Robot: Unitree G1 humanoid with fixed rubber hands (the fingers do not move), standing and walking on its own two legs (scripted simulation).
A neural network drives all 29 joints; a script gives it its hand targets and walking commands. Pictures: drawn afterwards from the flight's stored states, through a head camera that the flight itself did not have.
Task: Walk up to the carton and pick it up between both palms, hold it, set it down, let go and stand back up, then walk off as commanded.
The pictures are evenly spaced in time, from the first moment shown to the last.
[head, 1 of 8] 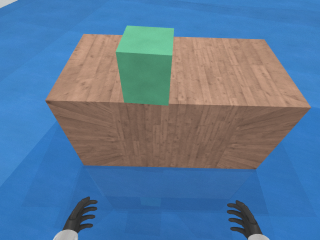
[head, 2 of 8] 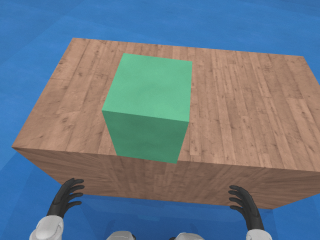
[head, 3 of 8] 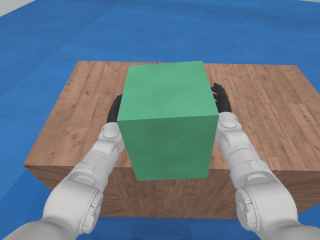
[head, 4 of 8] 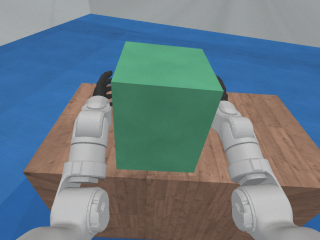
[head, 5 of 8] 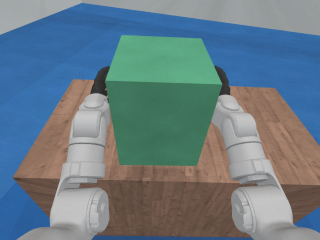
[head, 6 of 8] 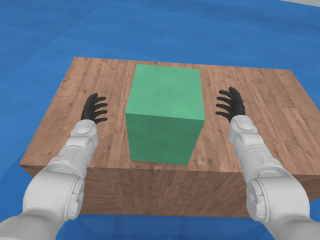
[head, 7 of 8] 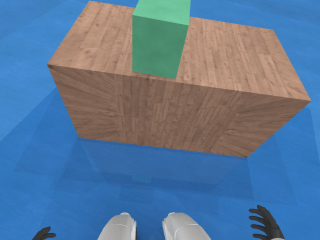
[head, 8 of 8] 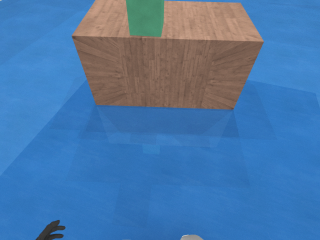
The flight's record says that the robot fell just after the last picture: no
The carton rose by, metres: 0.21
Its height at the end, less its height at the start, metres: +0.00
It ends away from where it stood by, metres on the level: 0.03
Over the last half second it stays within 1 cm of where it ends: yes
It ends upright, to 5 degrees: yes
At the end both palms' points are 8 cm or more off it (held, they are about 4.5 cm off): yes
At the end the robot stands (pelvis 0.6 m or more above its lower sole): yes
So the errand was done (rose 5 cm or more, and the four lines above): yes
